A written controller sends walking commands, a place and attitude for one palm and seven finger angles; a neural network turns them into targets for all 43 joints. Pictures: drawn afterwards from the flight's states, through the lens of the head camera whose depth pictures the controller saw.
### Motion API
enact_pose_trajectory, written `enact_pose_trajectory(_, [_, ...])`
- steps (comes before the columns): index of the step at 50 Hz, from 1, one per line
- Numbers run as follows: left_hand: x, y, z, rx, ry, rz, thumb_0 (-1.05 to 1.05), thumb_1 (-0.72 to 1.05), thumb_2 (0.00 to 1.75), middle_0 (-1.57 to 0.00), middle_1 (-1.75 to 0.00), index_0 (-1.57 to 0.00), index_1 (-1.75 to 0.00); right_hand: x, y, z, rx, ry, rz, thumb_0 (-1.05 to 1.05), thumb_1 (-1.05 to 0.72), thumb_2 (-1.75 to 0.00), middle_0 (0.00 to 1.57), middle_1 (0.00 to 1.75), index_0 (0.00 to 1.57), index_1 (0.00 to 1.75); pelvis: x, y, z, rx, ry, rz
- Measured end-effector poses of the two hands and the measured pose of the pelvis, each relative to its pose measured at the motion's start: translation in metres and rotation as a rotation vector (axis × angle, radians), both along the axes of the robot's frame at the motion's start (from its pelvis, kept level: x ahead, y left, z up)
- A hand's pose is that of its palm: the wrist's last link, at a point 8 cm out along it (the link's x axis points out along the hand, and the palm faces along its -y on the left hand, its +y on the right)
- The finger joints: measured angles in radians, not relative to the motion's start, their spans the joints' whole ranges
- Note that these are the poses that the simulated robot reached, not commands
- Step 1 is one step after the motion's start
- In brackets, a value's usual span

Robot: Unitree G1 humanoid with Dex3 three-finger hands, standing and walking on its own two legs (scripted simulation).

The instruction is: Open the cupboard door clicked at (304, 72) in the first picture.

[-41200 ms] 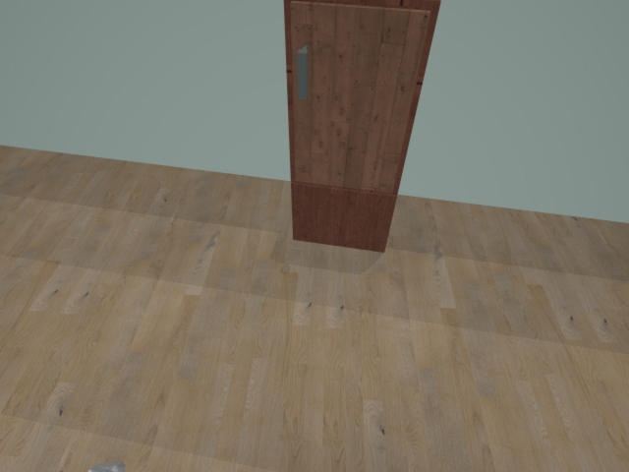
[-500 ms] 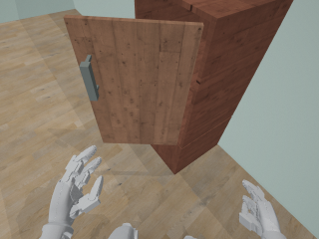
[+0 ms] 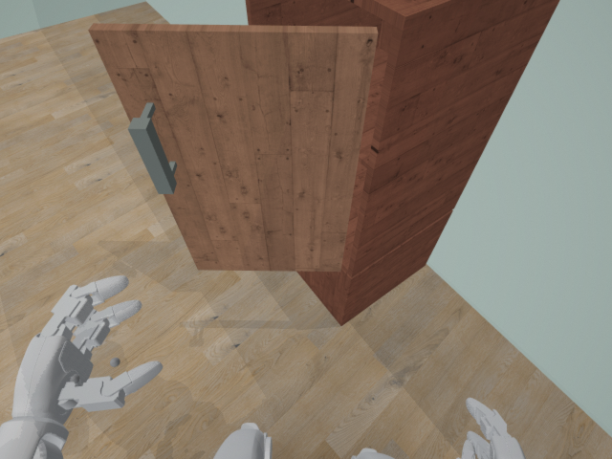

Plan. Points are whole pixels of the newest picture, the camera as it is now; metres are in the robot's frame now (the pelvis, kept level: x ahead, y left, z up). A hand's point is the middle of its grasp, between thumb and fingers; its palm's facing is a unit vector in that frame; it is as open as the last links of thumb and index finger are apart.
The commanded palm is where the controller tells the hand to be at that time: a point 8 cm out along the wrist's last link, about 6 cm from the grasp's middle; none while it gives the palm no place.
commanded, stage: raise the hand with hooked fingers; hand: left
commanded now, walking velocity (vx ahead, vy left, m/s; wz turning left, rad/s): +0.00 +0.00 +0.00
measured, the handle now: (158, 149) +0.54 +0.26 +0.08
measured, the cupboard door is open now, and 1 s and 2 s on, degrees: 53 53 53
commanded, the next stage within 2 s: move the hooked fingers beside the handle in 1.24 s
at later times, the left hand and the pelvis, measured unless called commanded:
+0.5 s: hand (66, 319) +0.26 +0.28 +0.08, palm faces +0.06 -1.00 -0.05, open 13.8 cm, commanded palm +0.24 +0.34 +0.09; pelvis +0.00 +0.03 +0.02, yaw +0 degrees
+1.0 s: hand (51, 286) +0.29 +0.31 +0.09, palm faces +0.04 -1.00 -0.02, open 14.0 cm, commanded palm +0.26 +0.36 +0.10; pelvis +0.00 +0.04 +0.03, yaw -1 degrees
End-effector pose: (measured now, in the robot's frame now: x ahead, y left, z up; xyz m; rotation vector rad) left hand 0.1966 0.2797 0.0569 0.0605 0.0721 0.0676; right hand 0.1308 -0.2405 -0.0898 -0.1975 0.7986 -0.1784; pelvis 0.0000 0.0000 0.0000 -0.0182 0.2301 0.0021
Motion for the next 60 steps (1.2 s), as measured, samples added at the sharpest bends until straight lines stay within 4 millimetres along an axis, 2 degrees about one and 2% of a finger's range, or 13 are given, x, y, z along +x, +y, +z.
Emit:
enact_pose_trajectory(5, [0.004,0.011,0.0,0.0,-0.02,-0.007,0.0,-0.02,0.5,-0.27,-0.89,-0.26,-0.89,-0.008,-0.014,0.008,-0.056,0.021,-0.013,0.01,-0.9,-0.9,0.2,0.3,0.2,0.3,0.001,0.006,0.003,-0.002,0.0,-0.002])
enact_pose_trajectory(10, [0.013,0.019,-0.002,-0.014,-0.024,-0.027,0.0,-0.14,0.45,-0.28,-0.97,-0.27,-0.97,-0.002,-0.014,0.02,-0.092,-0.004,-0.005,0.01,-0.9,-0.9,0.2,0.3,0.2,0.3,0.0,0.013,0.006,-0.009,-0.009,-0.003])
enact_pose_trajectory(19, [0.029,0.039,0.018,-0.008,-0.068,-0.024,-0.01,-0.34,0.36,-0.29,-1.1,-0.29,-1.1,0.022,0.018,0.038,-0.059,-0.086,0.058,0.01,-0.9,-0.9,0.2,0.3,0.2,0.3,0.0,0.025,0.015,-0.02,-0.033,0.003])
enact_pose_trajectory(25, [0.037,0.057,0.024,-0.015,-0.051,-0.01,-0.01,-0.44,0.32,-0.3,-1.16,-0.29,-1.17,0.029,0.037,0.043,-0.035,-0.099,0.096,0.01,-0.9,-0.9,0.2,0.3,0.2,0.3,-0.001,0.03,0.019,-0.025,-0.047,0.008])
enact_pose_trajectory(31, [0.048,0.071,0.031,-0.016,-0.054,-0.009,-0.01,-0.48,0.3,-0.3,-1.19,-0.3,-1.19,0.024,0.042,0.044,-0.041,-0.076,0.103,0.01,-0.9,-0.9,0.2,0.3,0.2,0.3,-0.002,0.035,0.023,-0.028,-0.059,0.01])
enact_pose_trajectory(39, [0.066,0.086,0.042,-0.021,-0.057,-0.013,-0.01,-0.5,0.3,-0.3,-1.2,-0.3,-1.2,0.008,0.034,0.045,-0.069,-0.027,0.071,0.01,-0.9,-0.9,0.2,0.3,0.2,0.3,-0.001,0.038,0.027,-0.028,-0.067,0.006])
enact_pose_trajectory(43, [0.072,0.088,0.044,-0.031,-0.058,-0.023,-0.02,-0.5,0.3,-0.3,-1.2,-0.3,-1.2,0.0,0.028,0.047,-0.079,-0.011,0.052,0.01,-0.9,-0.9,0.2,0.3,0.2,0.3,0.0,0.038,0.029,-0.027,-0.065,0.001])
enact_pose_trajectory(49, [0.072,0.083,0.037,-0.041,-0.041,-0.032,-0.01,-0.5,0.3,-0.3,-1.2,-0.3,-1.2,-0.006,0.022,0.048,-0.088,0.001,0.034,0.01,-0.9,-0.9,0.2,0.3,0.2,0.3,0.0,0.039,0.029,-0.025,-0.062,-0.005])
enact_pose_trajectory(60, [0.068,0.079,0.04,-0.026,-0.065,-0.017,-0.02,-0.5,0.3,-0.3,-1.2,-0.3,-1.2,-0.002,0.025,0.045,-0.07,-0.003,0.04,0.01,-0.9,-0.9,0.2,0.3,0.2,0.3,-0.001,0.035,0.029,-0.023,-0.066,-0.002])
